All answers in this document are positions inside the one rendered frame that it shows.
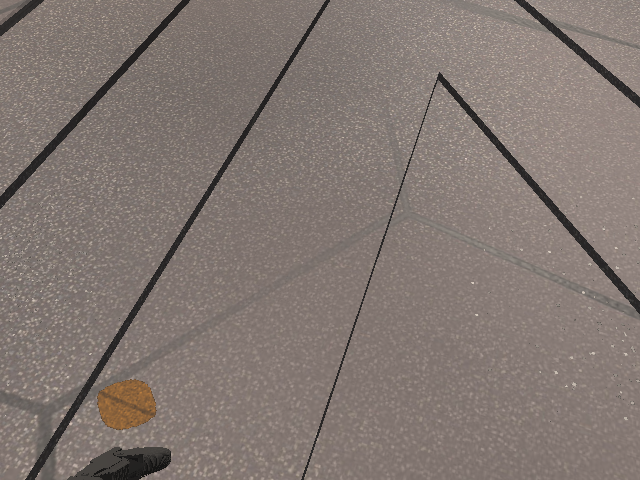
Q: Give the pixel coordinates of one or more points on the robot left hand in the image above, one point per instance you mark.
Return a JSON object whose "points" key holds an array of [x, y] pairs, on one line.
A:
{"points": [[131, 464]]}

